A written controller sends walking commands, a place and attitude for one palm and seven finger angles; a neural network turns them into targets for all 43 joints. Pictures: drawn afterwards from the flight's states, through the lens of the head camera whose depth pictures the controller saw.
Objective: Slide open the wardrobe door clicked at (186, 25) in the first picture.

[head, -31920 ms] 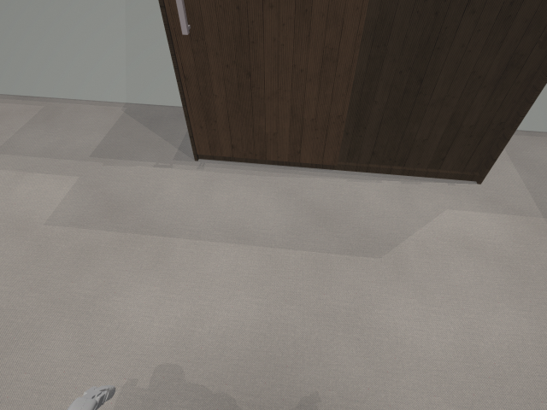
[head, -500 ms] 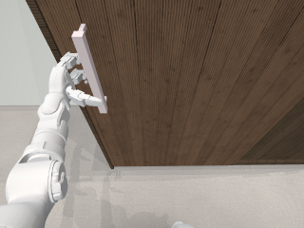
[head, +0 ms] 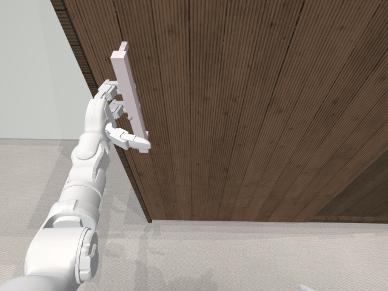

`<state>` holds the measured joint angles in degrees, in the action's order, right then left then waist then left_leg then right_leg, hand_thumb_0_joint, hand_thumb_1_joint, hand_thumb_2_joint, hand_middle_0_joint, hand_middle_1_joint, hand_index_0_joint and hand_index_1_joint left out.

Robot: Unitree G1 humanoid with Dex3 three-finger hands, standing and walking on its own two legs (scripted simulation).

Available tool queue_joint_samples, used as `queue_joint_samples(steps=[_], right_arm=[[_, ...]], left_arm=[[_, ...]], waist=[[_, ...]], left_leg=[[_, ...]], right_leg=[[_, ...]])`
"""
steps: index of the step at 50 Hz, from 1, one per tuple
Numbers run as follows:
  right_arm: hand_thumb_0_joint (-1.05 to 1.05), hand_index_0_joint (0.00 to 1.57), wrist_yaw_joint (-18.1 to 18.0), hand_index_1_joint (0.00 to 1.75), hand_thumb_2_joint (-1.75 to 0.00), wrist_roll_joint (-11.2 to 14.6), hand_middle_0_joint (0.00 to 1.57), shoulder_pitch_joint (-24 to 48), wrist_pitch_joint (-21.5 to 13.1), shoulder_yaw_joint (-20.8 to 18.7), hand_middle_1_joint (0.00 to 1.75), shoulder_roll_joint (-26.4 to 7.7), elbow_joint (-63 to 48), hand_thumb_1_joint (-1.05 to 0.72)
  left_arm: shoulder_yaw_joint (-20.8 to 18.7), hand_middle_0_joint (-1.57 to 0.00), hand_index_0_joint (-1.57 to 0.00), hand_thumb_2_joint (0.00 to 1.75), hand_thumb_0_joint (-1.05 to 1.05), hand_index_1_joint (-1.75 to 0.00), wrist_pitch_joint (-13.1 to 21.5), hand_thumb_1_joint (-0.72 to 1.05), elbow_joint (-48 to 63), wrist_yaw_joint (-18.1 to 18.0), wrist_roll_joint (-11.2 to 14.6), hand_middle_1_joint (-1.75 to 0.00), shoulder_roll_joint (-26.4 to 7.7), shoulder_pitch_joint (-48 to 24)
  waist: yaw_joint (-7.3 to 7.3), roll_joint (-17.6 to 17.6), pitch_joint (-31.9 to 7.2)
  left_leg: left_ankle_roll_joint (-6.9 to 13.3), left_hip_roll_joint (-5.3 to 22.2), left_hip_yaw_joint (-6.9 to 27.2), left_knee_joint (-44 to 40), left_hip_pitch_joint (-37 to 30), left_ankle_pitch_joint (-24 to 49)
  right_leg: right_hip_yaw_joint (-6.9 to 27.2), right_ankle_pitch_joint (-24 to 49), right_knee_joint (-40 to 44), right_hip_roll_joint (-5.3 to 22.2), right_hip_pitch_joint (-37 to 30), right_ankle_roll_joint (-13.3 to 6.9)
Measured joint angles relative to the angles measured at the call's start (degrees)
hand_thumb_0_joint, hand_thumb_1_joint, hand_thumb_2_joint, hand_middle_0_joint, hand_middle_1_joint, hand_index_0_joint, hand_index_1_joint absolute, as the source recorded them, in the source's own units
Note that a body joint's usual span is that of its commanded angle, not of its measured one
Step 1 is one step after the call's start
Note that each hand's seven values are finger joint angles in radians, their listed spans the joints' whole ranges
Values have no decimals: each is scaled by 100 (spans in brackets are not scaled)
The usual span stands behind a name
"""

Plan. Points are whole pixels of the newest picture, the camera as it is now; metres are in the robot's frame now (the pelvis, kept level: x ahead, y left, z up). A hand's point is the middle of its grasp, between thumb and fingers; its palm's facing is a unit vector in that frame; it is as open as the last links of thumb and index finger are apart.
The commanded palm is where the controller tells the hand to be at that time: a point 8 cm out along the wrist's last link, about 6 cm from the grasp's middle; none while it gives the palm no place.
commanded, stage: slide the fingers in behind the handle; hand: left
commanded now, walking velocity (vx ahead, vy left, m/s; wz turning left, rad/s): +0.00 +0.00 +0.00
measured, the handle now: (135, 105) +0.49 +0.13 +0.11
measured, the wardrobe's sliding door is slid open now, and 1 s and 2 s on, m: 0.00 0.00 0.00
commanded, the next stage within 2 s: move the hooked fingers beside the handle in 0.08 s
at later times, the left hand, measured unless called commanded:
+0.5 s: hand (135, 118) +0.44 +0.12 +0.11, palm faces -0.01 -1.00 -0.02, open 13.9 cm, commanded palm +0.41 +0.18 +0.12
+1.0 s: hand (120, 121) +0.43 +0.15 +0.12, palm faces -0.01 -1.00 -0.01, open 14.0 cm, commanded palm +0.40 +0.21 +0.12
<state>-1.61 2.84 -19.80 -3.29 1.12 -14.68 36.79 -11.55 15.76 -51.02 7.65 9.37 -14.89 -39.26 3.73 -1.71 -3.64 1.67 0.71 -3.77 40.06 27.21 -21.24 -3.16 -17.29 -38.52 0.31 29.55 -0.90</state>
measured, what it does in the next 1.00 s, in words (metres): stands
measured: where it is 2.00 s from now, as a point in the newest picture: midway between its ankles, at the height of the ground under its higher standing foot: outside the picture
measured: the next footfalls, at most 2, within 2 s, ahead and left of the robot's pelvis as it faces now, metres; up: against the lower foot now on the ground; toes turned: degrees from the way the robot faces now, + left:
none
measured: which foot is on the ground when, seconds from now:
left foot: down 0.00-1.00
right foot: down 0.00-1.00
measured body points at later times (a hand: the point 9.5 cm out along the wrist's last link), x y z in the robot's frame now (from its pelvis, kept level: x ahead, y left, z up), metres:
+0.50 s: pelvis +0.00 -0.01 +0.00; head +0.04 -0.01 +0.45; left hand +0.44 +0.18 +0.12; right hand +0.08 -0.26 -0.12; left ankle -0.01 +0.10 -0.72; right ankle +0.02 -0.11 -0.72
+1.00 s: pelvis -0.01 -0.01 +0.00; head +0.03 -0.02 +0.45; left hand +0.42 +0.21 +0.12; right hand +0.08 -0.27 -0.11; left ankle -0.01 +0.10 -0.72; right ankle +0.02 -0.11 -0.72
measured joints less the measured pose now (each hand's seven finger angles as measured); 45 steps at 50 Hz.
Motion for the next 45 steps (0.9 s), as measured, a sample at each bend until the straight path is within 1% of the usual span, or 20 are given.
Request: queue_joint_samples(steps=[6, 12, 14, 16, 20, 23, 28, 35, 41, 45], right_arm=[[1, 20, 29, 30, -90, -15, 20, 70, 31, 15, 30, 41, -12, -90], [1, 20, 86, 30, -90, -31, 20, 110, 40, -19, 30, 28, 9, -90], [1, 20, 85, 30, -90, -39, 20, 125, 58, -13, 30, 39, 22, -90], [1, 20, 76, 30, -90, -57, 20, 128, 81, 10, 30, 52, 18, -90], [1, 20, 62, 30, -90, -66, 20, 102, 100, 27, 30, 74, -28, -90], [1, 20, 41, 30, -90, -54, 20, 80, 122, 36, 30, 65, -37, -90], [1, 20, -4, 30, -90, -26, 20, 10, 155, 34, 30, 26, -21, -90], [1, 20, -44, 30, -90, 13, 20, -47, 178, 6, 30, -60, -26, -90], [1, 20, -84, 30, -90, 39, 20, 13, 150, -11, 30, -111, -14, -90], [1, 20, -100, 30, -90, 33, 20, 90, 119, 16, 30, -93, -12, -90]], left_arm=[[83, -33, -33, 30, -1, -122, -77, -50, 22, -85, -45, -124, 73, -101], [364, -32, -32, 30, -1, -121, -183, -51, 139, -177, -69, -122, 227, -80], [289, -31, -32, 30, -1, -122, -183, -51, 158, -242, -50, -122, 312, -57], [170, -32, -32, 30, -1, -122, -174, -50, 182, -270, -87, -122, 330, -6], [100, -33, -32, 30, -1, -122, -125, -50, 179, -326, -243, -122, 208, 45], [32, -33, -33, 30, -1, -122, -108, -50, 133, -273, -244, -122, 97, 40], [-157, -32, -32, 30, -1, -121, -131, -50, 111, -122, -102, -121, -43, 85], [-220, -31, -31, 30, -1, -120, -112, -50, 62, 128, -30, -121, -254, 157], [-153, -30, -31, 30, -1, -120, -112, -50, 51, 282, 79, -120, -251, 167], [-200, -30, -31, 30, -1, -120, -72, -51, 11, 295, 69, -120, -229, 119]], waist=[[-59, 44, 10], [-76, -8, 14], [-67, 3, 17], [-47, 23, 12], [16, 43, 27], [46, 42, 62], [54, 39, 72], [41, 31, 75], [0, 9, 109], [5, 39, 105]], left_leg=[[3, -33, 48, 2, 14, -1], [3, -46, 73, 25, 38, -11], [0, -43, 55, 12, 19, -9], [-6, -33, 30, -11, -13, -4], [-26, -5, 7, -33, -55, 7], [-43, 16, 1, -47, -81, 21], [-69, 50, -7, -115, -142, 63], [-92, 70, 36, -130, -161, 98], [-86, 55, 73, -119, -140, 128], [-80, 46, 68, -113, -131, 136]], right_leg=[[-45, -31, -14, 34, -3, 4], [-67, -44, -29, 48, 7, 9], [-50, -46, -36, 44, 6, 5], [-24, -44, -37, 32, -3, -3], [-1, -33, -34, 2, -24, -26], [4, -16, -21, -20, -43, -46], [11, 32, 50, -58, -98, -74], [-32, 68, 97, -79, -145, -101], [-68, 94, 108, -62, -150, -97], [-62, 100, 94, -53, -135, -93]])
